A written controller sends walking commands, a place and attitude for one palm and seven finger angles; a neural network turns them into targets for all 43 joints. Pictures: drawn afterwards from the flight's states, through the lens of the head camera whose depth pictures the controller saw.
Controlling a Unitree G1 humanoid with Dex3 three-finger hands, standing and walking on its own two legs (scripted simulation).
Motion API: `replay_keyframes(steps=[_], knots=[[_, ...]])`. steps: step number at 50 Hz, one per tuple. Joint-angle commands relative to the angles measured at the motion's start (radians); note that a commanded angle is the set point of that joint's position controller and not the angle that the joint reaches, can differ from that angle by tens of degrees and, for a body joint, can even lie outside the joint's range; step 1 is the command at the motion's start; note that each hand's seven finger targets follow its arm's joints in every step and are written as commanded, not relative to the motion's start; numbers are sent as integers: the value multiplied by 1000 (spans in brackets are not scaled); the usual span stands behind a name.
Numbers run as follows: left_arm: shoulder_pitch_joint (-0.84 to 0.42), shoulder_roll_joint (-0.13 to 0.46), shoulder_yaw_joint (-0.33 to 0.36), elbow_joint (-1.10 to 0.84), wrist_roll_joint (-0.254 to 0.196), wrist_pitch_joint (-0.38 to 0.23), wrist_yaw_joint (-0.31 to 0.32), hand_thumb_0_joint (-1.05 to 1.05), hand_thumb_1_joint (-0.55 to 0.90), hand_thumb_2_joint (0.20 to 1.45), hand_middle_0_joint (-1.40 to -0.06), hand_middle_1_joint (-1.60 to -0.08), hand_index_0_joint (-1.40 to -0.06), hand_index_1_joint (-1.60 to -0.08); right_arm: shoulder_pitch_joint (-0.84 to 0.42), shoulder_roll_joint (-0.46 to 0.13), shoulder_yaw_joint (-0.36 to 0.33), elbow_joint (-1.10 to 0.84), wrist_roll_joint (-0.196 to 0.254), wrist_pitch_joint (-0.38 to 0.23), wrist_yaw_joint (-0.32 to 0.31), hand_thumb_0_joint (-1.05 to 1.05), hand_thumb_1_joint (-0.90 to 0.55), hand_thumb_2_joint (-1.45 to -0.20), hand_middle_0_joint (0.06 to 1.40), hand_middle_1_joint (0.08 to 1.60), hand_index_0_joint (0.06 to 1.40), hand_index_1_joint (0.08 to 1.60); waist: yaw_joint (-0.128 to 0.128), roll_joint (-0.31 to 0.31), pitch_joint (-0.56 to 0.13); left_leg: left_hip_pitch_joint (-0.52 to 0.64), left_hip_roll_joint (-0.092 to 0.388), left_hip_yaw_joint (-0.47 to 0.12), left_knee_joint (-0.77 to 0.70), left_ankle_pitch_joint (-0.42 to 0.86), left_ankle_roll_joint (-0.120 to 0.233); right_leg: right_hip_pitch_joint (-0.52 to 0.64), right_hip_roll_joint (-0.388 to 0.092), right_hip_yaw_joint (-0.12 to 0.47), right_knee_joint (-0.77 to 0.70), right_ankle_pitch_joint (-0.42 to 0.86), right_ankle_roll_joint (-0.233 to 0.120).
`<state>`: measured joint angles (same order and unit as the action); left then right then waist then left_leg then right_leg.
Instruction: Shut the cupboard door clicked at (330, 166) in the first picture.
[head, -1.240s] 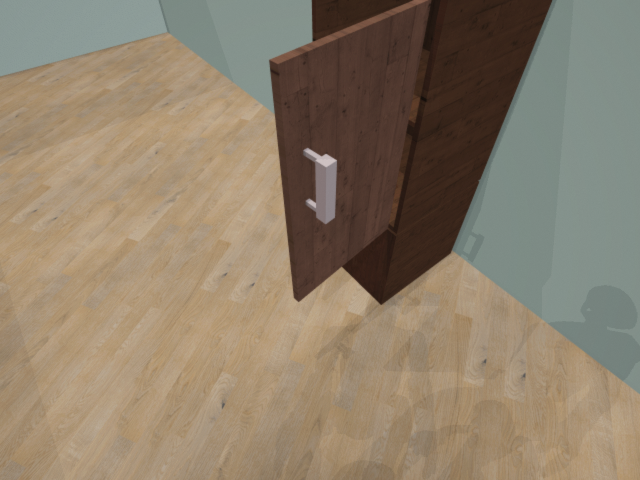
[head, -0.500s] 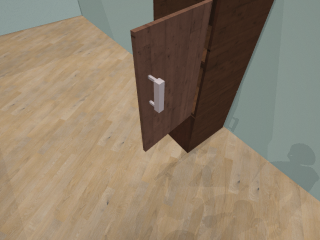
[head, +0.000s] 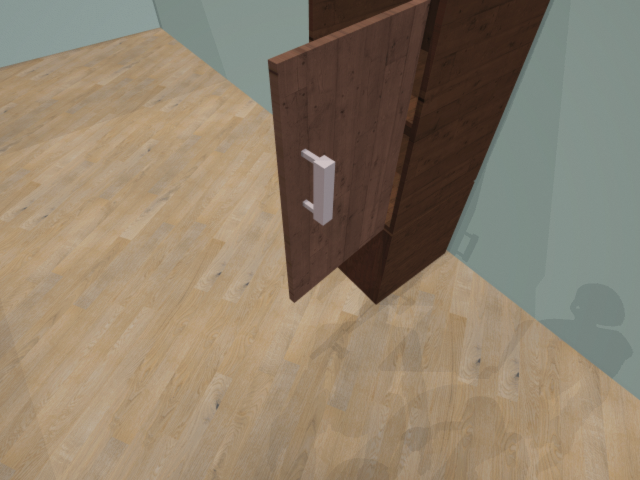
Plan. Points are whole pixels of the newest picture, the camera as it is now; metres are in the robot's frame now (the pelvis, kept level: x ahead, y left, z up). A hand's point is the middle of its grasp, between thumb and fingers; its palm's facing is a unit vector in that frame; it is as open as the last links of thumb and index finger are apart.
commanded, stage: walk around to get in front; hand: left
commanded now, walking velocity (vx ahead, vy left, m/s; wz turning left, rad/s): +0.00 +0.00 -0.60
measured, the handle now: (315, 186) +0.57 +0.05 +0.02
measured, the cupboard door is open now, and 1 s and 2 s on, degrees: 97 97 97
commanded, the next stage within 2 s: none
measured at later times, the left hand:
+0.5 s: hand out of the picture +0.06 +0.18 -0.18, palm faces -0.15 -0.94 -0.30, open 7.4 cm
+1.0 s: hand out of the picture +0.10 +0.15 -0.18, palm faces -0.38 -0.90 -0.21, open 7.4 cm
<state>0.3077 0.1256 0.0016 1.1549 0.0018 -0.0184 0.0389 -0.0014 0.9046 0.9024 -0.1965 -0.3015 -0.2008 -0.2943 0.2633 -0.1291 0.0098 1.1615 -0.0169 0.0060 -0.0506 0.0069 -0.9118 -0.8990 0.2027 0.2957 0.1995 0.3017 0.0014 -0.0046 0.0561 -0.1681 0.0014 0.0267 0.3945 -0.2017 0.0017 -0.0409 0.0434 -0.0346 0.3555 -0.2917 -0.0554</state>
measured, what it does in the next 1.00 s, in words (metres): lifts its left foot, turning right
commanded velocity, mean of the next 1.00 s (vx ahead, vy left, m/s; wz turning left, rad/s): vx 0.00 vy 0.00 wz -0.60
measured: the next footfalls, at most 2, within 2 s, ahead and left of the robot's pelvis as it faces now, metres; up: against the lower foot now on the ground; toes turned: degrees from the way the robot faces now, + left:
left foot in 1.04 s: +0.10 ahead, +0.08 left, +0.00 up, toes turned -32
right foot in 1.44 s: -0.07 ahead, -0.13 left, +0.00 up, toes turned -50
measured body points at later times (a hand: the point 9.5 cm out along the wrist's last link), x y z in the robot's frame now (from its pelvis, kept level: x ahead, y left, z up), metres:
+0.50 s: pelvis -0.03 -0.02 -0.02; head +0.02 -0.06 +0.42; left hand +0.07 +0.23 -0.15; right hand -0.03 -0.27 -0.19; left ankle +0.01 +0.12 -0.74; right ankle -0.06 -0.10 -0.75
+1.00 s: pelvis +0.00 -0.02 -0.01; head +0.06 -0.03 +0.44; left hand +0.12 +0.20 -0.17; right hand +0.03 -0.30 -0.13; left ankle +0.06 +0.10 -0.73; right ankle -0.06 -0.10 -0.74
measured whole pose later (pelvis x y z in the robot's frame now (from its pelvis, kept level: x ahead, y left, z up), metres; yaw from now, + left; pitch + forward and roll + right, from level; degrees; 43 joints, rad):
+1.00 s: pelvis +0.00 -0.02 -0.01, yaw -29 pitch +2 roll +0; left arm 0.27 0.20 0.08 0.95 0.03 0.04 0.01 0.00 0.90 0.90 -0.20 -0.30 -0.21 -0.30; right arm 0.04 -0.19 -0.04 0.87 0.00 0.04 -0.04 0.01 -0.91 -0.90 0.20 0.30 0.20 0.30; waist 0.06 -0.04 0.10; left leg -0.36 0.00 -0.04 0.70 -0.37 -0.04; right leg -0.25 0.13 0.21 0.52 -0.28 -0.05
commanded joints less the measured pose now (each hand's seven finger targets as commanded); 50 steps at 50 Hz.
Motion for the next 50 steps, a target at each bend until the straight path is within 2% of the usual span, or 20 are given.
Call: replay_keyframes(steps=[1,4,10,12,14,16,18,21,23,24,25,26,28,31,34,38,44,47,49,50], knots=[[99,87,19,-13,-1,-2,6,0,900,900,-200,-300,-200,-300,77,-89,-17,-14,-1,-9,-8,0,-900,-900,200,300,200,300,-2,0,38,46,100,-81,-36,193,35,-111,-138,108,-63,242,12],[80,107,39,-28,4,14,5,0,900,900,-200,-300,-200,-300,80,-101,-32,-21,-1,4,-15,0,-900,-900,200,300,200,300,-6,1,33,37,111,-48,16,176,29,-132,-144,130,-19,311,5],[31,139,77,-91,13,40,-9,0,900,900,-200,-300,-200,-300,44,-141,-71,-87,-3,21,-19,0,-900,-900,200,300,200,300,-11,20,15,20,150,-27,66,84,32,-225,-124,177,75,273,-13],[15,139,83,-114,15,44,-15,0,900,900,-200,-300,-200,-300,34,-163,-80,-110,-4,19,-20,0,-900,-900,200,300,200,300,-11,61,0,43,193,-61,45,75,53,-274,-91,168,135,239,-4],[-1,129,88,-136,17,50,-22,0,900,900,-200,-300,-200,-300,34,-191,-90,-128,-7,18,-21,0,-900,-900,200,300,200,300,-11,141,-4,33,276,-137,-25,10,100,-328,-44,128,259,99,8],[-29,115,93,-168,20,58,-32,0,900,900,-200,-300,-200,-300,32,-215,-96,-146,-13,8,-17,0,-900,-900,200,300,200,300,-13,229,-19,24,394,-200,-119,54,177,-372,-31,49,504,-215,29],[-48,113,98,-188,22,62,-38,0,900,900,-200,-300,-200,-300,8,-216,-93,-172,-15,2,-16,0,-900,-900,200,300,200,300,-2,180,-33,4,428,-175,-114,107,195,-375,-76,69,586,-268,28],[-4,104,100,-189,21,58,-49,0,900,900,-200,-300,-200,-300,-76,-240,-100,-211,-22,6,-8,0,-900,-900,200,300,200,300,40,124,-51,-58,373,-30,-14,158,132,-259,-81,20,432,-174,36],[81,137,109,-170,26,47,-46,0,900,900,-200,-300,-200,-300,-108,-235,-102,-233,-11,15,-3,0,-900,-900,200,300,200,300,84,-22,-68,-132,270,76,192,44,47,-125,-76,19,137,85,43],[85,243,125,-175,39,35,-32,0,900,900,-200,-300,-200,-300,-104,-169,-97,-259,0,23,3,0,-900,-900,200,300,200,300,82,-329,-40,-308,115,160,420,-249,-30,-72,-266,353,-53,249,-13],[88,299,131,-182,30,36,-19,0,900,900,-200,-300,-200,-300,-157,-156,-91,-291,-1,29,10,0,-900,-900,200,300,200,300,100,-367,-9,-398,38,84,627,-427,-47,-95,-392,532,-61,492,-99],[67,302,129,-193,22,36,-15,0,900,900,-200,-300,-200,-300,-145,-169,-96,-287,2,36,15,0,-900,-900,200,300,200,300,79,-250,-19,-403,63,-6,724,-389,-41,-111,-391,478,-42,396,-160],[-16,249,126,-224,23,36,-5,0,900,900,-200,-300,-200,-300,-168,-166,-100,-282,-1,37,16,0,-900,-900,200,300,200,300,41,-162,-15,-439,75,-40,767,-267,-46,-97,-300,448,2,424,-136],[6,236,117,-232,17,23,-3,0,900,900,-200,-300,-200,-300,-173,-153,-93,-284,2,35,15,0,-900,-900,200,300,200,300,39,-68,-79,-434,63,-54,749,-203,-63,10,-258,378,62,664,-119],[34,246,119,-231,16,22,1,0,900,900,-200,-300,-200,-300,-187,-149,-88,-296,5,39,10,0,-900,-900,200,300,200,300,46,-62,-121,-437,49,-59,714,-189,-70,78,-241,377,74,728,-101],[38,242,120,-239,23,25,0,0,900,900,-200,-300,-200,-300,-220,-154,-88,-326,8,36,8,0,-900,-900,200,300,200,300,49,-110,-100,-425,40,-73,662,-205,-72,51,-238,424,65,696,-122],[26,265,129,-263,29,29,-5,0,900,900,-200,-300,-200,-300,-248,-149,-83,-362,15,21,6,0,-900,-900,200,300,200,300,53,-87,-93,-342,17,-74,493,-246,-58,0,-238,506,86,708,-163],[-24,272,131,-283,27,35,-12,0,900,900,-200,-300,-200,-300,-198,-150,-84,-363,20,17,5,0,-900,-900,200,300,200,300,23,-95,-89,-220,-4,-69,355,-205,-46,-103,-206,521,94,634,-139],[-78,261,126,-296,20,39,-15,0,900,900,-200,-300,-200,-300,-96,-163,-85,-335,22,5,0,0,-900,-900,200,300,200,300,-26,-75,-126,-9,7,-69,113,-66,-39,-206,-144,471,162,531,-73],[-79,221,119,-311,12,40,-17,0,900,900,-200,-300,-200,-300,-43,-213,-91,-321,14,-6,-6,0,-900,-900,200,300,200,300,-48,48,-149,161,127,-171,-29,-3,-7,-360,-56,400,249,298,-24]])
